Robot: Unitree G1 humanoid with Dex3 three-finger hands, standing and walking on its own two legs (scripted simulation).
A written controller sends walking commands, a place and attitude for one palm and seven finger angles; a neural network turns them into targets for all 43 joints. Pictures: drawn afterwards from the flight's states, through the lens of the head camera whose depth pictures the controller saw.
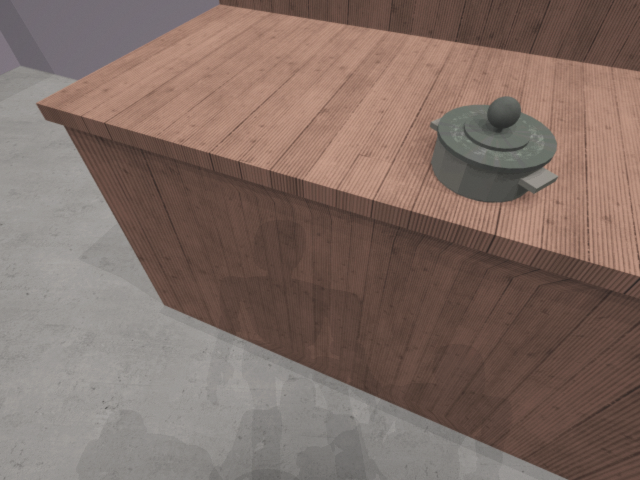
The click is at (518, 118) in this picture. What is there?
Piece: lid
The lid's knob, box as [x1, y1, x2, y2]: [487, 96, 520, 128]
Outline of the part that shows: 508,96 496,99 491,103 488,108 488,120 492,125 496,127 507,127 513,124 519,116 520,106 515,99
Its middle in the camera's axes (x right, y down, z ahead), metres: +0.28 -0.19 +0.58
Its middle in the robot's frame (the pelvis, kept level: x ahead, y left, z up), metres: +0.60 -0.24 +0.17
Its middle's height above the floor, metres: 0.94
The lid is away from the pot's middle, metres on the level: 0.00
